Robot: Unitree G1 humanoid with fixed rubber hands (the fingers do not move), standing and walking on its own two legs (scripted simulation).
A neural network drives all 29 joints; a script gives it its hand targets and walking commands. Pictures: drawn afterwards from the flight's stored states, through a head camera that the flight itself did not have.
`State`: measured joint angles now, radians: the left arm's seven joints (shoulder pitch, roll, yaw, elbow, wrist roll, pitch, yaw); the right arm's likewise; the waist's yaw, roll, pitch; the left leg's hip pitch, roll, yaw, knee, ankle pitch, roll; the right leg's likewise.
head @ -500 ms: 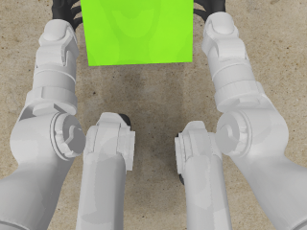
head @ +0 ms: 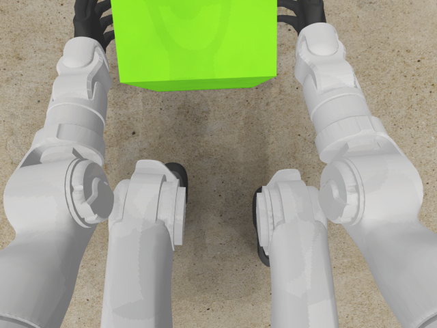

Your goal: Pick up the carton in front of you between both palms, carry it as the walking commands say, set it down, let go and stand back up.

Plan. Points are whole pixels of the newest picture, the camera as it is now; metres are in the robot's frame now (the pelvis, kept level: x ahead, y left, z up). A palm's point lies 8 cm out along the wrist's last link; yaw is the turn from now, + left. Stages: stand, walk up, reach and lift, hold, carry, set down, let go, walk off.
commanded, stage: set down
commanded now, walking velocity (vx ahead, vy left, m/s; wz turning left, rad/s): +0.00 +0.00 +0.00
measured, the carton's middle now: (199, 25) +0.54 +0.08 -0.25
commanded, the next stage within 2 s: let go in 1.24 s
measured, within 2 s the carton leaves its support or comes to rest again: neither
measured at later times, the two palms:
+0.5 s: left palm (24, 28) +0.47 +0.27 -0.09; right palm (348, 4) +0.53 -0.10 -0.09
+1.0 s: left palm out of the picture +0.47 +0.29 +0.06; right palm out of the picture +0.53 -0.11 +0.06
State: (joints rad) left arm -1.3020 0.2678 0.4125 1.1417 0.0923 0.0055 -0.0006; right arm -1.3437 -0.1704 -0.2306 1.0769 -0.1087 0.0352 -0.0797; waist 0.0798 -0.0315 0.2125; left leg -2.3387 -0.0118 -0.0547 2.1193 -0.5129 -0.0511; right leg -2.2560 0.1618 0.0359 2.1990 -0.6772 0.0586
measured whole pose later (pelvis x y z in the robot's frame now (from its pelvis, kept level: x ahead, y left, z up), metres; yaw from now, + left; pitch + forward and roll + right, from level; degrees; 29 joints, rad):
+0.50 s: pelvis -0.01 +0.01 +0.04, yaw +1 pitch +40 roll -2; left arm -1.16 0.33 0.24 0.92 -0.14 0.07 0.07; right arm -1.20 -0.25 -0.12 0.88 0.11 0.14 -0.14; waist 0.08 -0.04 0.15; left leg -2.21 -0.01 -0.03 1.99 -0.48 -0.01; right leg -2.11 0.09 0.02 2.07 -0.65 0.04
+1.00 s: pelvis +0.01 +0.01 +0.16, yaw +1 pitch +47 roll -1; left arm -0.96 0.30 0.31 0.75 -0.08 0.14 -0.01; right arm -1.03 -0.21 -0.17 0.73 0.03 0.19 -0.11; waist 0.07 -0.03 -0.09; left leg -1.96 -0.02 -0.04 1.54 -0.40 -0.01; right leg -1.88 0.07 0.04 1.60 -0.54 0.03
